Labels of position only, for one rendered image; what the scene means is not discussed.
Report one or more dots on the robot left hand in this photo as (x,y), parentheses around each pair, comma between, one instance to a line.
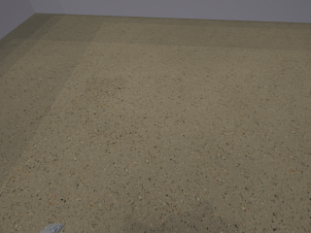
(52,228)

